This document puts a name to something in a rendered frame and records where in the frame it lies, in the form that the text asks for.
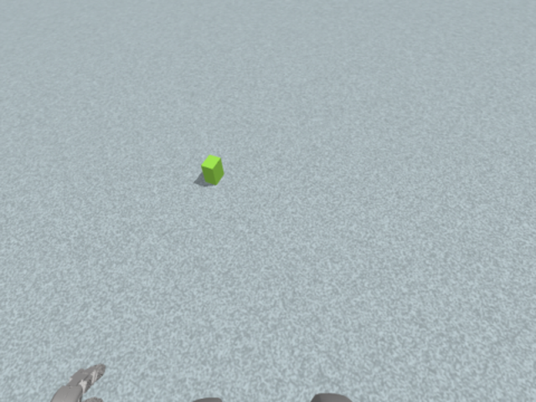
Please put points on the left robot hand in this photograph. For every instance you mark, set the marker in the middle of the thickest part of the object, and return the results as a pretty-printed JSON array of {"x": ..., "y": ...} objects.
[{"x": 79, "y": 383}]

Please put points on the carton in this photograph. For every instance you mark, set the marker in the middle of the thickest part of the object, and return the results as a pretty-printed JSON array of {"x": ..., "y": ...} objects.
[{"x": 212, "y": 169}]

